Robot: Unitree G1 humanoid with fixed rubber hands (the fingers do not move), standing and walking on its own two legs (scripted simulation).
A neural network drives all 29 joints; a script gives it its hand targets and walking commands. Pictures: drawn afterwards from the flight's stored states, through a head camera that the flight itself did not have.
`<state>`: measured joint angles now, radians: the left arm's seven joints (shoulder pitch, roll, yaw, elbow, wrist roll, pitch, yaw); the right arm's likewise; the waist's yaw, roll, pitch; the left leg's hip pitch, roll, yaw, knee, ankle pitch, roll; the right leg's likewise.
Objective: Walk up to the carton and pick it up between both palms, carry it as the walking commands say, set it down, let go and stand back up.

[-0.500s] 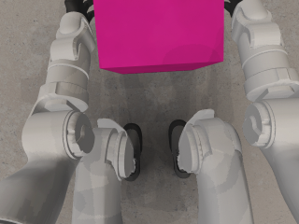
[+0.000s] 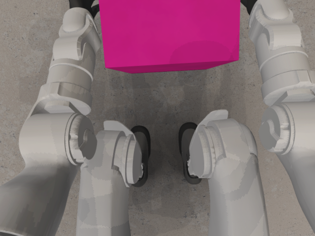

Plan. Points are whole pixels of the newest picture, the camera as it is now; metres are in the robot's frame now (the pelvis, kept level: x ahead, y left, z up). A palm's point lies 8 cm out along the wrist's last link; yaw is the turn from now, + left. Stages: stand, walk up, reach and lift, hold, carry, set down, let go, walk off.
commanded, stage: set down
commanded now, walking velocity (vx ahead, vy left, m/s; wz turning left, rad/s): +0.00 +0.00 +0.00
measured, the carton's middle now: (167, 14) +0.55 -0.05 -0.23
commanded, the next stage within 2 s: let go in 1.76 s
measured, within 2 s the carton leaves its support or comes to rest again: neither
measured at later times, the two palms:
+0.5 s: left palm (76, 22) +0.53 +0.14 -0.15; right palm out of the picture +0.52 -0.26 -0.15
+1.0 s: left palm out of the picture +0.53 +0.14 +0.00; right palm out of the picture +0.53 -0.27 +0.01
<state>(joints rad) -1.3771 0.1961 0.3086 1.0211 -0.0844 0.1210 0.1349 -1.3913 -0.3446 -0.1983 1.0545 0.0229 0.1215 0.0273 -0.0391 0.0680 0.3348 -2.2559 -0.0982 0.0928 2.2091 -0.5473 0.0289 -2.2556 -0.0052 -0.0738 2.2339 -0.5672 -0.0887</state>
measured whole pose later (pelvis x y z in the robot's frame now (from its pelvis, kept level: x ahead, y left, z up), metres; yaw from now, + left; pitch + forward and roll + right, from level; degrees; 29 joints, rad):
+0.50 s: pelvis +0.00 +0.00 +0.00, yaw -1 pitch +35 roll +3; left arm -1.29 0.26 0.15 0.99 -0.20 0.08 0.16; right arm -1.37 -0.49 -0.08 1.13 0.24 0.05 -0.02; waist -0.01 0.02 0.32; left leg -2.25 -0.07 0.09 2.19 -0.56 0.03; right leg -2.27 0.03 -0.07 2.21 -0.56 -0.09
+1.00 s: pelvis +0.01 -0.01 +0.11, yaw -2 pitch +42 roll +3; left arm -1.12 0.21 0.25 0.82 -0.10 0.17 0.13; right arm -1.21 -0.43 -0.19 0.97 0.10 0.15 0.04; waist 0.00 0.01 0.05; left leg -2.04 -0.08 0.05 1.86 -0.55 0.02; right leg -2.07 0.06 -0.04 1.87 -0.54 -0.07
